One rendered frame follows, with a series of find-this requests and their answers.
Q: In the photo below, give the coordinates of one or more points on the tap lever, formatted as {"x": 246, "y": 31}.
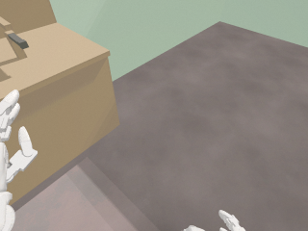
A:
{"x": 19, "y": 41}

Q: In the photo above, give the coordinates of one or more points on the robot right hand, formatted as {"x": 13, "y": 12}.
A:
{"x": 231, "y": 222}

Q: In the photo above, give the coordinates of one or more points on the counter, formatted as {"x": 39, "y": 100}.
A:
{"x": 66, "y": 93}

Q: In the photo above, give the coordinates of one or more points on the robot left hand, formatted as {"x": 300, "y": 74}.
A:
{"x": 9, "y": 109}

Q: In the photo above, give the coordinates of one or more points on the left robot forearm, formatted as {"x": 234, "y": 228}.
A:
{"x": 7, "y": 213}

